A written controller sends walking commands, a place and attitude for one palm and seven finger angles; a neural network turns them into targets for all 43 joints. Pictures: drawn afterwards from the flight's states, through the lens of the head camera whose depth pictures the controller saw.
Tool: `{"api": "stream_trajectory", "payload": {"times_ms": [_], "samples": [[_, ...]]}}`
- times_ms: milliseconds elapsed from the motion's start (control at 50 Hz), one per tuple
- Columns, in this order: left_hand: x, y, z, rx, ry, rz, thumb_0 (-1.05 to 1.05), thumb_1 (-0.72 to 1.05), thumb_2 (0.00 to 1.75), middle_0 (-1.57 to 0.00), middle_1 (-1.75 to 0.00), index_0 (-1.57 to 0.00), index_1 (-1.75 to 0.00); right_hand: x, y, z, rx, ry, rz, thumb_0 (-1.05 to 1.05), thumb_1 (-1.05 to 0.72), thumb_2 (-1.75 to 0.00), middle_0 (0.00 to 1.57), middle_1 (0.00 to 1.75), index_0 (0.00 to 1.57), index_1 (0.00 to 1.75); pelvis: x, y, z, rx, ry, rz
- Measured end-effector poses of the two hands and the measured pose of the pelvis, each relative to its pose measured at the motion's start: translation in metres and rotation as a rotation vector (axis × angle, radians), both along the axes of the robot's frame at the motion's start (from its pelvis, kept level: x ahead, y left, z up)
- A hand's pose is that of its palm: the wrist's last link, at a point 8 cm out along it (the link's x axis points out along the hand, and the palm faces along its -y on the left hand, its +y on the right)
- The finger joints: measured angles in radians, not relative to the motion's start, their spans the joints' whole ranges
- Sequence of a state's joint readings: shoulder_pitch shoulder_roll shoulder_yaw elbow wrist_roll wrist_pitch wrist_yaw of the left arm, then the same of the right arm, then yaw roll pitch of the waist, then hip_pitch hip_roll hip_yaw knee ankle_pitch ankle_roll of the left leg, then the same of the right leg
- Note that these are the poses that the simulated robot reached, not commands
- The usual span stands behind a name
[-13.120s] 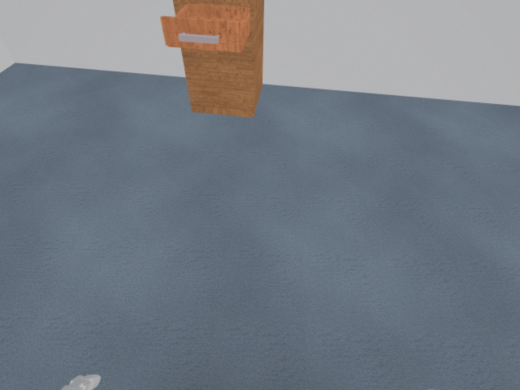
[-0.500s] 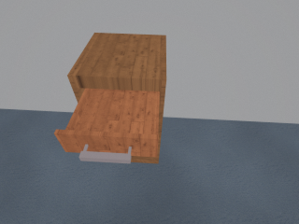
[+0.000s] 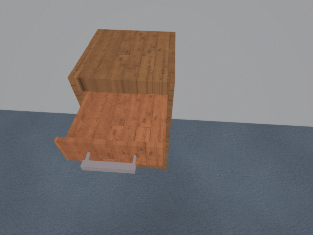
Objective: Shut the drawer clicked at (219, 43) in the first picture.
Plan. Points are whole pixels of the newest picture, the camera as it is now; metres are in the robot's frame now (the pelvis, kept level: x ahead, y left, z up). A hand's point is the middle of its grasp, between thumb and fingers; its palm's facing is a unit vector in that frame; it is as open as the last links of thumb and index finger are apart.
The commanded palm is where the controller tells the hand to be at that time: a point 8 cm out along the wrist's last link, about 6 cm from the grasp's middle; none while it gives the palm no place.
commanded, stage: look again from close up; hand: left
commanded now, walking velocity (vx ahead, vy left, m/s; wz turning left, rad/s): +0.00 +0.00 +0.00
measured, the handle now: (110, 161) +0.38 +0.19 -0.14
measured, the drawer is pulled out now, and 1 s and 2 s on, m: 0.26 0.26 0.26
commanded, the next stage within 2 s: come to a stop and stand still in 0.32 s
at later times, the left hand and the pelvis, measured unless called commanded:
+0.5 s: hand out of the picture -0.01 +0.15 -0.17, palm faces +0.03 -0.98 -0.20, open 7.4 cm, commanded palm none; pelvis +0.00 -0.01 +0.00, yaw +0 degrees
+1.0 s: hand out of the picture -0.04 +0.19 -0.18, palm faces +0.04 -0.98 -0.19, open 7.4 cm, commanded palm none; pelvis -0.02 +0.02 +0.00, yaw +1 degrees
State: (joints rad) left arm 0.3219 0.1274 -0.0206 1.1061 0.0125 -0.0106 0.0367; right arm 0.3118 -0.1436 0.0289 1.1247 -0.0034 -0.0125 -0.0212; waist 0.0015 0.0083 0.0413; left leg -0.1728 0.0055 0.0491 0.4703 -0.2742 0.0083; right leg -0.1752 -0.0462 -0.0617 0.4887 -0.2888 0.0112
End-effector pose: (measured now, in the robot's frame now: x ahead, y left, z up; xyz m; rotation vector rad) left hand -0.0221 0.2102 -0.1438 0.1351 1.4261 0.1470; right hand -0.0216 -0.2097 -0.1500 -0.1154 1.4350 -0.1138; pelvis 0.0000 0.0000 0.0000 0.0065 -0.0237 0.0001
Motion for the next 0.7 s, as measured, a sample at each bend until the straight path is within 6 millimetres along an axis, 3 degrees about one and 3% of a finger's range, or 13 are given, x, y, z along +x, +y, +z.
{"api": "stream_trajectory", "payload": {"times_ms": [220,460,600,700], "samples": [[0.015,-0.005,0.000,0.006,-0.032,0.004,0.01,0.92,0.89,-0.20,-0.30,-0.20,-0.30,0.021,-0.009,0.001,-0.013,-0.038,0.007,0.01,-0.92,-0.90,0.20,0.30,0.20,0.30,0.008,-0.006,0.001,0.001,-0.007,0.004],[0.009,-0.008,0.003,0.014,-0.024,0.012,0.01,0.91,0.89,-0.20,-0.30,-0.20,-0.30,0.021,-0.014,0.001,-0.007,-0.034,0.015,0.00,-0.91,-0.90,0.20,0.30,0.20,0.30,0.007,-0.011,0.002,0.002,-0.011,0.007],[-0.002,-0.003,-0.005,0.009,-0.037,-0.007,0.01,0.91,0.89,-0.20,-0.30,-0.20,-0.30,0.021,-0.021,0.003,-0.048,-0.093,0.005,0.01,-0.92,-0.90,0.20,0.30,0.20,0.30,-0.008,-0.005,-0.003,-0.015,-0.015,0.012],[-0.003,0.007,-0.008,0.000,-0.064,-0.012,0.01,0.91,0.89,-0.20,-0.30,-0.20,-0.30,0.019,-0.014,0.005,-0.055,-0.125,0.012,0.01,-0.91,-0.90,0.20,0.30,0.20,0.30,-0.018,0.004,-0.005,-0.017,-0.028,0.011]]}}
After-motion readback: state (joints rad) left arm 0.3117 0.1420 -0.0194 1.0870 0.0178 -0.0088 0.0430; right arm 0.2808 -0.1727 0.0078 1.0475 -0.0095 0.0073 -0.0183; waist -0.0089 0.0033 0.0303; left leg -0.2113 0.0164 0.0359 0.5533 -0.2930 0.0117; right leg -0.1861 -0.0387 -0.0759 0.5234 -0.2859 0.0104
